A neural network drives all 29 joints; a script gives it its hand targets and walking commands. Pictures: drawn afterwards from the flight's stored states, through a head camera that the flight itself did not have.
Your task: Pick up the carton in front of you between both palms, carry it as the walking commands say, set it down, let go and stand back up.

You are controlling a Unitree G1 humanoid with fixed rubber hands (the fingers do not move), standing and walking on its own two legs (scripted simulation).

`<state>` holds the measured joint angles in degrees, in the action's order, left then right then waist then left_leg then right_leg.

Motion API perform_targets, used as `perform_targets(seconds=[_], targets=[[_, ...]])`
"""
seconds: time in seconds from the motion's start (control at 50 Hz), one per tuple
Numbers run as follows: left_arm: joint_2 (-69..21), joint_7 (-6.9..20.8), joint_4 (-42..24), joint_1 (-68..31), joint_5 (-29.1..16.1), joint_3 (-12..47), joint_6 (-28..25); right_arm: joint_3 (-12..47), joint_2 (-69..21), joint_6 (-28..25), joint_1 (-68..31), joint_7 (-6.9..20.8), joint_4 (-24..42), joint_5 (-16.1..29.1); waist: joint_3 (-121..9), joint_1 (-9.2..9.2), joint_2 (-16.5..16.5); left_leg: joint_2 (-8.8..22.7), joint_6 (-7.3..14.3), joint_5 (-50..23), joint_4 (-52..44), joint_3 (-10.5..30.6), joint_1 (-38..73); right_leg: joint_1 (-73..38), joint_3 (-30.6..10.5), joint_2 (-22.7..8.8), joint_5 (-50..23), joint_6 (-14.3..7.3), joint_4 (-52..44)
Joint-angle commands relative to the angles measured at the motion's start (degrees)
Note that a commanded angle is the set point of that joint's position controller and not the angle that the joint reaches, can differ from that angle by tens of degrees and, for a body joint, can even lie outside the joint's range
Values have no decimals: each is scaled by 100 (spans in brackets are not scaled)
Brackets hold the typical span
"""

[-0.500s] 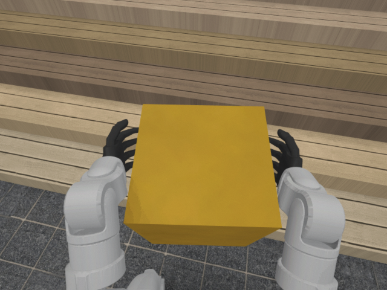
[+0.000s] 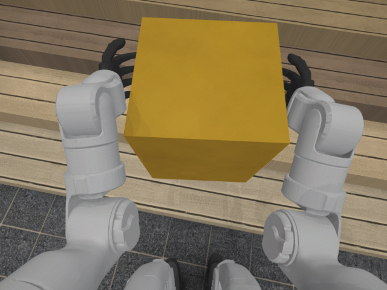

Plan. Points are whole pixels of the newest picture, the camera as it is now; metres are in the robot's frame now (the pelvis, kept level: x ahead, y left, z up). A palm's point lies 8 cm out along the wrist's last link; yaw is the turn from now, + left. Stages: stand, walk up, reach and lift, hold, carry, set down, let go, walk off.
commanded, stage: carry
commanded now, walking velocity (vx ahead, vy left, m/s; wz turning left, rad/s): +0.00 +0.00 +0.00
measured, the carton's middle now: (203, 115) +0.42 +0.00 +0.06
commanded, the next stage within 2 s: none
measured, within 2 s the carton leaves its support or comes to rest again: neither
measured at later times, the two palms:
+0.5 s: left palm (106, 54) +0.49 +0.18 +0.12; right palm (273, 59) +0.49 -0.12 +0.13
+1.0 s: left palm (123, 58) +0.49 +0.14 +0.12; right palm (290, 71) +0.48 -0.15 +0.12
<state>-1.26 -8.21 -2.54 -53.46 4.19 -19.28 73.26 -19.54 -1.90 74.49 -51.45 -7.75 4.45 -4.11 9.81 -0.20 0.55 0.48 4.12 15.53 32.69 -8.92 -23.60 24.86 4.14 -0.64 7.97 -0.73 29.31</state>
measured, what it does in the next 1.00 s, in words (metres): walks ahead: left foot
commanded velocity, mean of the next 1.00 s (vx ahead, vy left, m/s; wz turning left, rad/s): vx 0.00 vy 0.00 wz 0.00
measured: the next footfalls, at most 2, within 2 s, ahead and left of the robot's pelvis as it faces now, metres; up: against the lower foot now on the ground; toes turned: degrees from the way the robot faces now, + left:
left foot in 0.42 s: +0.15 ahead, +0.09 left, +0.00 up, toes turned +8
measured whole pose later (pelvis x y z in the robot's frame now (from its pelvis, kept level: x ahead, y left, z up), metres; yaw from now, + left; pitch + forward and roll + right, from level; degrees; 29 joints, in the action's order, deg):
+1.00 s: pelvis +0.13 +0.00 +0.00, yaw +0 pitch +3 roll +0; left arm -0.8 -6.2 8.3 -37.3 3.8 -12.3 68.6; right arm -11.0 -0.3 70.3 -36.8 -6.8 -7.8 -3.5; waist -3.2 -0.3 0.5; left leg 0.7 2.6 19.5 32.9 -8.2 -16.5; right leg 13.5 5.9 -1.3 21.8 -1.0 32.4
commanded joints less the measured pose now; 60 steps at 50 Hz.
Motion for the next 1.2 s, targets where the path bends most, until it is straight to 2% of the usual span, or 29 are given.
perform_targets(seconds=[0.0, 0.02, 0.04, 0.08, 0.12, 0.16, 0.18, 0.2, 0.22, 0.24, 0.26, 0.28, 0.3, 0.32, 0.34, 0.36, 0.38, 0.4, 0.42, 0.44, 0.46, 0.54, 0.6, 0.64, 0.76, 0.86, 0.92, 1.02, 1.18], targets=[[-5648, 1161, -479, -3360, -2057, 3935, 17, 4088, -5452, -59, -4185, 1110, 882, 2185, -5047, 89, -1030, 328, -172, -803, 408, 564, 939, -3388, -1161, -1417, -6126, -860, 443], [-5585, 1174, -666, -3367, -2072, 4013, 10, 4169, -5435, -78, -4152, 1097, 1014, 2179, -4976, 89, -1148, 241, -255, -291, 157, 549, 640, -3675, -1112, -1449, -6374, -910, 549], [-5522, 1187, -772, -3308, -2092, 4080, 23, 4265, -5402, -88, -4104, 1090, 1099, 2196, -4950, 103, -1007, 210, -292, -421, -45, 503, 658, -3725, -1036, -1385, -6337, -865, 601], [-5402, 1212, -857, -3147, -2128, 4222, 51, 4366, -5347, -81, -3839, 1100, 1043, 2196, -4898, 105, -720, 200, -279, -1522, -212, 405, 1202, -3294, -783, -1132, -5967, -671, 769], [-5397, 1247, -800, -2917, -2124, 4326, 81, 4401, -5314, -59, -3438, 1150, 828, 2170, -4947, 58, -226, 392, -154, -3407, -14, 521, 2017, -2512, -506, -849, -4597, -527, 914], [-5508, 1300, -653, -2770, -2119, 4414, 90, 4444, -5369, -46, -3141, 1233, 596, 2178, -4889, -18, 267, 714, 36, -5621, 402, 740, 2866, -1477, -150, -446, -2746, -342, 838], [-5597, 1331, -549, -2729, -2121, 4449, 78, 4485, -5443, -52, -3092, 1284, 516, 2199, -4752, -48, 436, 828, 106, -6295, 471, 798, 3122, -1115, 28, -230, -1739, -235, 488], [-5691, 1366, -442, -2716, -2134, 4490, 57, 4530, -5534, -67, -3084, 1336, 436, 2227, -4561, -36, 501, 854, 122, -6539, 486, 788, 3183, -1006, 147, -96, -1215, -154, 66], [-5771, 1404, -297, -2698, -2149, 4517, 30, 4571, -5627, -92, -3076, 1383, 317, 2249, -4439, 7, 453, 799, 73, -6520, 562, 722, 3038, -1220, 213, -43, -1411, -111, -269], [-5857, 1447, -100, -2644, -2174, 4538, -1, 4603, -5708, -131, -3034, 1420, 174, 2267, -4358, 55, 307, 668, -35, -6052, 689, 600, 2585, -1755, 186, -78, -2268, -112, -406], [-5960, 1493, 112, -2541, -2212, 4561, -43, 4621, -5781, -186, -2987, 1444, 47, 2279, -4334, 141, 19, 445, -187, -4899, 877, 423, 1731, -2644, 18, -242, -3689, -191, -339], [-6075, 1536, 281, -2420, -2264, 4586, -99, 4628, -5849, -248, -2966, 1453, -29, 2272, -4264, 254, -517, 133, -388, -2626, 847, 190, 391, -3873, -341, -594, -5672, -408, -20], [-6205, 1568, 347, -2387, -2317, 4624, -162, 4614, -5951, -312, -2945, 1451, -94, 2247, -4072, 358, -1147, -108, -520, 546, 622, 180, -1076, -5010, -924, -1129, -7302, -770, 341], [-6310, 1585, 388, -2345, -2346, 4645, -223, 4585, -6007, -368, -2908, 1447, -165, 2229, -3914, 426, -1189, -42, -549, 1379, 111, 407, -1562, -5326, -1130, -1373, -7482, -959, 448], [-6357, 1593, 400, -2359, -2384, 4652, -285, 4560, -6024, -415, -2864, 1443, -205, 2206, -3901, 410, -1041, -13, -539, 924, -490, 395, -1113, -5021, -1034, -1320, -7042, -904, 481], [-6390, 1595, 367, -2370, -2452, 4677, -346, 4530, -6036, -453, -2805, 1441, -221, 2197, -3946, 289, -808, -9, -504, -167, -1284, 289, -107, -4279, -719, -1110, -6210, -706, 526], [-6415, 1590, 318, -2398, -2526, 4697, -399, 4450, -6010, -485, -2755, 1443, -248, 2192, -3995, 162, -639, 45, -458, -1656, -1804, 209, 1167, -3234, -434, -857, -4813, -474, 478], [-6450, 1576, 319, -2424, -2577, 4711, -446, 4364, -6000, -506, -2728, 1449, -331, 2196, -4050, 27, -286, 351, -322, -3369, -1512, 430, 2532, -1873, -217, -644, -2551, -266, 480], [-6500, 1572, 394, -2439, -2588, 4707, -454, 4297, -5947, -526, -2657, 1446, -583, 2158, -3986, -28, 626, 1259, 21, -7236, -502, 1100, 3509, -709, 89, -274, 317, -34, 684], [-6472, 1555, 456, -2457, -2559, 4703, -445, 4290, -5871, -554, -2505, 1442, -720, 2058, -4049, -92, 1097, 1653, 404, -8562, -130, 1260, 4005, -296, -2, -144, 1608, -19, 454], [-6454, 1544, 434, -2506, -2573, 4693, -461, 4274, -5827, -587, -2458, 1450, -680, 2074, -4042, -110, 1146, 1657, 508, -8366, -124, 1264, 4051, -220, -26, -145, 1658, -39, 362], [-6457, 1505, 329, -2522, -2651, 4643, -501, 4339, -5859, -655, -2730, 1406, -252, 2259, -4154, 25, 717, 1185, 301, -6418, -138, 957, 3223, -1204, 34, -207, -54, 5, -310], [-6383, 1489, 418, -2377, -2603, 4541, -486, 4446, -5883, -638, -2824, 1354, -99, 2351, -4249, 50, 108, 941, 93, -4992, 47, 828, 2556, -1888, -168, -555, -1962, -125, 232], [-6352, 1500, 475, -2241, -2594, 4502, -490, 4464, -5866, -637, -2798, 1317, -78, 2338, -4269, 54, -67, 864, 54, -4494, 104, 798, 2365, -1973, -251, -693, -2504, -197, 395], [-6226, 1509, 512, -2192, -2499, 4402, -485, 4504, -5949, -626, -2783, 1334, -243, 2391, -4057, 41, -21, 942, 90, -4367, 49, 838, 2260, -1836, -244, -686, -1951, -197, 363], [-6169, 1514, 624, -2182, -2448, 4320, -482, 4430, -5994, -638, -2729, 1367, -464, 2425, -3919, 37, -109, 849, 31, -3225, 65, 772, 1892, -2034, -342, -871, -2584, -271, 337], [-6164, 1511, 609, -2261, -2451, 4291, -493, 4404, -6038, -645, -2810, 1379, -500, 2468, -3808, 27, -156, 823, 17, -2641, -15, 765, 1798, -1986, -368, -932, -2494, -298, 275], [-6147, 1485, 596, -2330, -2451, 4247, -483, 4380, -6087, -641, -2904, 1385, -542, 2547, -3691, 22, -134, 890, -4, -2533, -144, 785, 1799, -1869, -370, -860, -1824, -268, 154], [-6180, 1495, 769, -2353, -2458, 4150, -449, 4223, -6074, -620, -2856, 1385, -733, 2501, -3559, 15, -57, 898, -58, -2100, -298, 770, 1749, -1725, -424, -836, -1466, -282, -28]])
